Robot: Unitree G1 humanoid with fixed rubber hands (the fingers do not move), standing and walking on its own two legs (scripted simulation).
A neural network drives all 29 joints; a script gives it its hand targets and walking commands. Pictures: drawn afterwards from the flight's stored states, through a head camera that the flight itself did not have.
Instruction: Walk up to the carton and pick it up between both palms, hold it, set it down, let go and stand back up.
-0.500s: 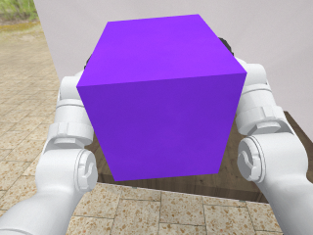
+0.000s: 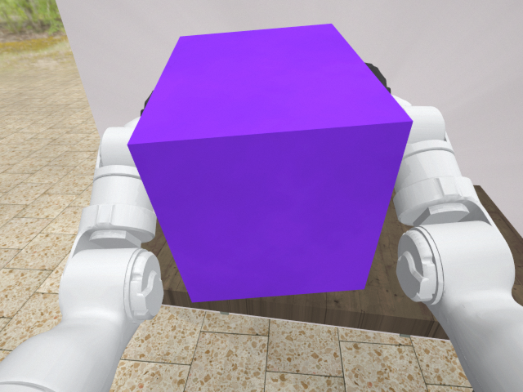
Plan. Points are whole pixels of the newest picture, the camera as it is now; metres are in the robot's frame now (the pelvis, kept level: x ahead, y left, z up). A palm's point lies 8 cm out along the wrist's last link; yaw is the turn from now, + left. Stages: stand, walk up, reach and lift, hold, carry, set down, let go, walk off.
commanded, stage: hold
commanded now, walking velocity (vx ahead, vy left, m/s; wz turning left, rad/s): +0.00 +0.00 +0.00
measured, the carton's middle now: (266, 154) +0.34 +0.00 +0.28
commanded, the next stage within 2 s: set down in 0.24 s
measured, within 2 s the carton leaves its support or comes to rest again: neither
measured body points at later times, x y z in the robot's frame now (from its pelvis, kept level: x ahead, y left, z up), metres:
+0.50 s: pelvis +0.00 +0.00 +0.00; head -0.10 -0.02 +0.44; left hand +0.39 +0.16 +0.31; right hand +0.40 -0.16 +0.34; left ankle +0.04 +0.13 -0.74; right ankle +0.06 -0.07 -0.74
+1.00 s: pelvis +0.02 +0.00 +0.00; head -0.05 -0.02 +0.45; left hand +0.43 +0.16 +0.23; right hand +0.45 -0.16 +0.28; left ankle +0.04 +0.13 -0.74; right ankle +0.06 -0.07 -0.74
